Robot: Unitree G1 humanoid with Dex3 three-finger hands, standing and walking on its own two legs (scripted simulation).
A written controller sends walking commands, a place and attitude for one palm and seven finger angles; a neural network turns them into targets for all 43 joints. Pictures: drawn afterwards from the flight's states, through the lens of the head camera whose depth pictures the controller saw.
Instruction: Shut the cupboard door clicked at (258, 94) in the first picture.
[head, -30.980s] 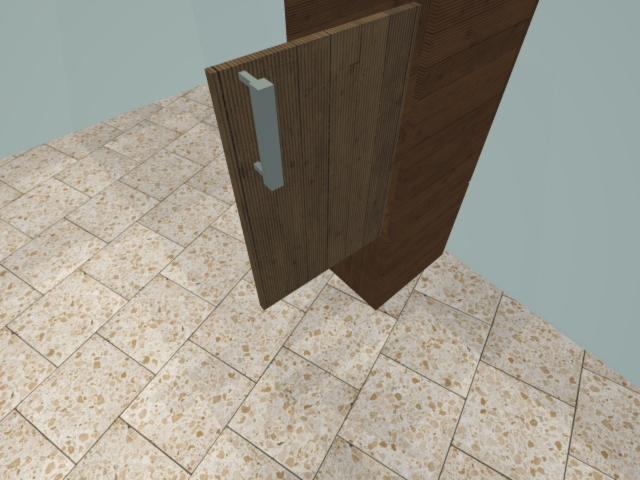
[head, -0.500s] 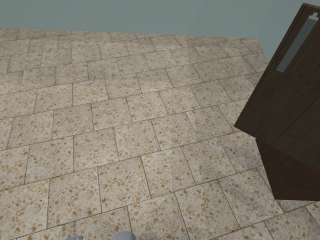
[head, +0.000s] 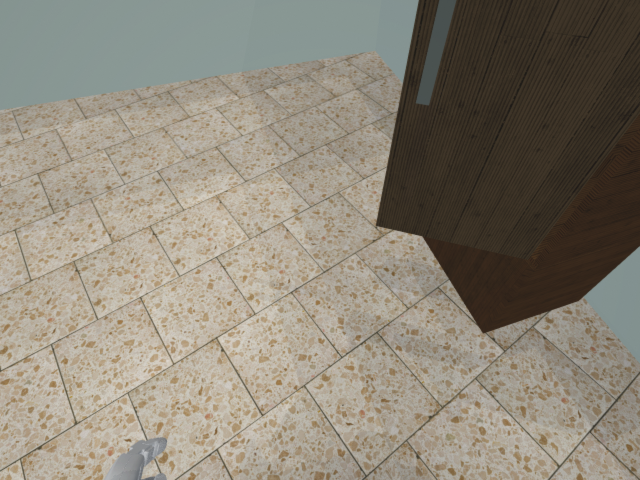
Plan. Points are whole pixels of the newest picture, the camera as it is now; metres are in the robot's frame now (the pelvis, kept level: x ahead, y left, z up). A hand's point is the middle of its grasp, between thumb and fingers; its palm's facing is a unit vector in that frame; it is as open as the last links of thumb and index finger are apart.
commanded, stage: turn to face it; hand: left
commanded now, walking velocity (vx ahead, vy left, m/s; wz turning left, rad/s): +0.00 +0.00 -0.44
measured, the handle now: (436, 47) +0.72 -0.16 +0.17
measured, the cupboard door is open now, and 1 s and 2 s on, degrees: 55 55 55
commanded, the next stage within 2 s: take the last steps up to it in 0.38 s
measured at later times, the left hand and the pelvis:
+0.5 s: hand (178, 474) +0.15 +0.21 -0.16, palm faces -0.18 -0.97 -0.18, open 7.4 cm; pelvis +0.03 +0.03 +0.02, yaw -12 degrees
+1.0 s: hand (225, 472) +0.16 +0.15 -0.18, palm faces -0.27 -0.95 -0.14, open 7.4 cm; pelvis +0.12 -0.03 +0.01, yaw -17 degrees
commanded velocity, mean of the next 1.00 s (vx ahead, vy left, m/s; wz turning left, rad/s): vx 0.15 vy -0.08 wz -0.24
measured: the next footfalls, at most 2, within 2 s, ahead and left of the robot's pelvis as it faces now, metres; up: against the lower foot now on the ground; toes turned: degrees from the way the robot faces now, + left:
left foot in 0.30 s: +0.10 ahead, +0.12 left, +0.00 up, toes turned -4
right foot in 0.68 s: +0.02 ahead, -0.11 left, +0.00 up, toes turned -19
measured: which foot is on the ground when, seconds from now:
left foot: up 0.00-0.28, down 0.30-0.68, up 0.70-1.00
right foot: down 0.00-0.32, up 0.34-0.66, down 0.68-1.00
